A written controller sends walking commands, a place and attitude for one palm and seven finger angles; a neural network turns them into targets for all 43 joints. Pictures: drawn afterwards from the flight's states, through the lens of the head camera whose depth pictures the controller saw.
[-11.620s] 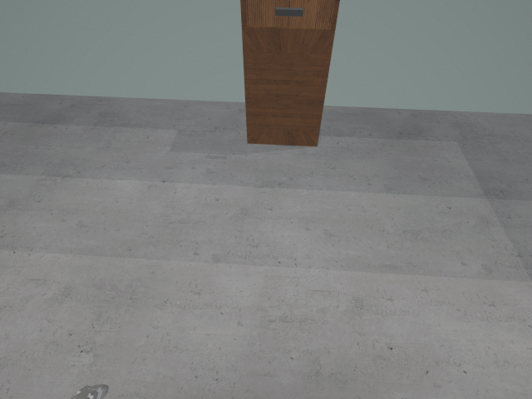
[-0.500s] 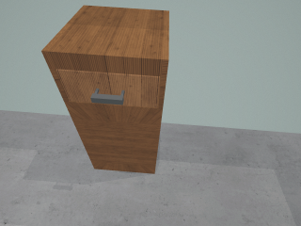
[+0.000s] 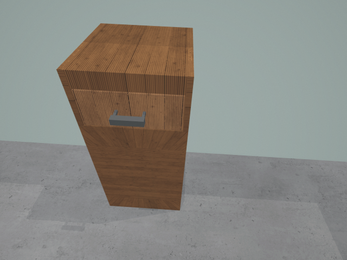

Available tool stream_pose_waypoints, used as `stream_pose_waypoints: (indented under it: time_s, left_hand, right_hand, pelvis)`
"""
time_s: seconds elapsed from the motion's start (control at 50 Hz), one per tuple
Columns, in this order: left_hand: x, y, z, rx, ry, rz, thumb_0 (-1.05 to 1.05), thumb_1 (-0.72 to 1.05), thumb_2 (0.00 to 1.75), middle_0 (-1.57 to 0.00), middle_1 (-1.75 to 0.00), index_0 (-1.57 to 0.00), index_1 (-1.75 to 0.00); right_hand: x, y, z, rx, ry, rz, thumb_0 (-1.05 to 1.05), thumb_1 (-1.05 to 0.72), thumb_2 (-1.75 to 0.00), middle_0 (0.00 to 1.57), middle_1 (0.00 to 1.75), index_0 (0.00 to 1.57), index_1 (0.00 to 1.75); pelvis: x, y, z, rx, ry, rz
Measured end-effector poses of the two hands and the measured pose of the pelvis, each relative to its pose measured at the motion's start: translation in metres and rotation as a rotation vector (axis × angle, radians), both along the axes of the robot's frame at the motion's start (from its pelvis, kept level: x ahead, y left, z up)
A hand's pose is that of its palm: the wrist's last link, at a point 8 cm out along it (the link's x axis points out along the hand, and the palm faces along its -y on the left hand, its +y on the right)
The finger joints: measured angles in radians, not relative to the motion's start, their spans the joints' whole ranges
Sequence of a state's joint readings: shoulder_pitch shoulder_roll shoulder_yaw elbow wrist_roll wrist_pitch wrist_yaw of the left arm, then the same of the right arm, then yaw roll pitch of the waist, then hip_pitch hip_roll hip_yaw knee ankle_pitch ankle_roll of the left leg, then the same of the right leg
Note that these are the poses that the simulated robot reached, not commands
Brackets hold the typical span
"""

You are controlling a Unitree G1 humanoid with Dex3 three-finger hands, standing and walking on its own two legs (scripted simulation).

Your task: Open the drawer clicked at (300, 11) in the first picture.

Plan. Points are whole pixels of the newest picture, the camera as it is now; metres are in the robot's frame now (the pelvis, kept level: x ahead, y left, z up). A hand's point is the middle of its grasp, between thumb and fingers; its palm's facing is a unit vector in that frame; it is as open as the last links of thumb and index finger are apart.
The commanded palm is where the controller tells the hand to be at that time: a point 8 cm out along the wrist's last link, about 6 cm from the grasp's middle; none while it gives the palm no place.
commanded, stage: look again from close up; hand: left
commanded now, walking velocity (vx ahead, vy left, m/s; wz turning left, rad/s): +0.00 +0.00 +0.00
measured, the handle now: (128, 117) +0.57 +0.19 -0.01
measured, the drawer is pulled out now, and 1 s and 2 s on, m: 0.00 0.00 0.00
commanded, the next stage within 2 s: shuffle to correct the standing spot in 0.02 s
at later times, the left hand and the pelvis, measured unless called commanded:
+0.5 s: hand out of the picture -0.05 +0.16 -0.18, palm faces +0.09 -0.98 -0.15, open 7.4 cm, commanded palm none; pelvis +0.02 +0.01 +0.00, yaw +0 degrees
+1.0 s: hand out of the picture +0.06 +0.20 -0.18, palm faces +0.03 -0.97 -0.26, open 7.3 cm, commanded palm none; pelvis +0.03 +0.01 -0.01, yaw -1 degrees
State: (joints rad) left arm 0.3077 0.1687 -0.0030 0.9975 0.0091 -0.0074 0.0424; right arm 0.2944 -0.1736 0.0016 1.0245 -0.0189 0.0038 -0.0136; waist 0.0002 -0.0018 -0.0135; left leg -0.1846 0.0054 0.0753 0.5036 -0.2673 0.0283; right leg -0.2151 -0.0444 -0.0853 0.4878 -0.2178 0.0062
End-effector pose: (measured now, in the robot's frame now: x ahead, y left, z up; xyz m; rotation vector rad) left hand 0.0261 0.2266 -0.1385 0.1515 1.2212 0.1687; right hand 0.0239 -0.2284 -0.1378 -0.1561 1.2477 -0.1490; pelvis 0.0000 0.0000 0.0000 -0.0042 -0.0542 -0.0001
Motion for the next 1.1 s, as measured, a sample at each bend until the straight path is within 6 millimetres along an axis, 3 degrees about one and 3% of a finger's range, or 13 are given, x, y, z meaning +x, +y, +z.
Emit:
stream_pose_waypoints:
  time_s: [0.18, 0.32, 0.48, 0.6, 0.72, 0.8, 0.94, 1.1]
  left_hand:
    - [-0.035, -0.001, -0.004, -0.024, 0.098, 0.011, 0.0, 0.91, 0.89, -0.2, -0.3, -0.2, -0.3]
    - [-0.066, -0.005, -0.006, -0.052, 0.198, 0.044, 0.0, 0.91, 0.89, -0.2, -0.3, -0.2, -0.3]
    - [-0.079, -0.016, -0.007, -0.073, 0.276, 0.087, 0.0, 0.91, 0.89, -0.2, -0.3, -0.2, -0.3]
    - [-0.065, -0.023, -0.012, -0.091, 0.302, 0.113, 0.0, 0.91, 0.89, -0.2, -0.3, -0.2, -0.3]
    - [-0.026, -0.025, -0.013, -0.096, 0.267, 0.091, 0.0, 0.91, 0.89, -0.2, -0.3, -0.2, -0.3]
    - [0.002, -0.016, -0.011, -0.068, 0.209, 0.069, 0.01, 0.91, 0.89, -0.2, -0.3, -0.2, -0.3]
    - [0.024, 0.016, -0.007, 0.015, 0.148, 0.035, 0.02, 0.93, 0.89, -0.2, -0.3, -0.2, -0.3]
    - [0.039, 0.026, -0.002, 0.052, 0.048, -0.032, 0.01, 0.91, 0.89, -0.2, -0.3, -0.2, -0.3]
  right_hand:
    - [-0.032, 0.013, -0.001, 0.019, 0.093, -0.014, 0.0, -0.91, -0.9, 0.2, 0.3, 0.2, 0.3]
    - [-0.056, 0.022, -0.004, 0.029, 0.182, -0.041, 0.0, -0.91, -0.9, 0.2, 0.3, 0.2, 0.3]
    - [-0.053, 0.022, -0.01, 0.035, 0.225, -0.066, 0.0, -0.91, -0.9, 0.2, 0.3, 0.2, 0.3]
    - [-0.021, 0.027, -0.011, 0.029, 0.211, -0.054, 0.0, -0.91, -0.9, 0.2, 0.3, 0.2, 0.3]
    - [0.015, 0.04, -0.008, 0.02, 0.167, -0.044, 0.01, -0.92, -0.9, 0.2, 0.3, 0.2, 0.3]
    - [0.021, 0.036, -0.007, 0.006, 0.165, -0.053, 0.02, -0.93, -0.9, 0.21, 0.3, 0.2, 0.3]
    - [0.021, 0.02, -0.009, -0.011, 0.128, -0.07, 0.01, -0.92, -0.9, 0.21, 0.3, 0.2, 0.3]
    - [0.027, 0.005, -0.008, -0.003, 0.022, -0.03, 0.01, -0.91, -0.9, 0.2, 0.3, 0.2, 0.3]
  pelvis:
    - [-0.007, 0.007, 0.003, -0.001, 0.004, -0.001]
    - [-0.001, 0.011, 0.002, -0.01, 0.016, 0.0]
    - [0.021, 0.009, -0.002, -0.007, 0.029, 0.0]
    - [0.045, 0.011, -0.005, -0.015, 0.041, 0.002]
    - [0.059, 0.017, -0.002, -0.012, 0.04, 0.003]
    - [0.057, 0.019, 0.0, -0.014, 0.039, 0.001]
    - [0.044, 0.014, -0.004, -0.001, 0.037, -0.017]
    - [0.025, 0.01, -0.007, -0.005, 0.03, -0.01]
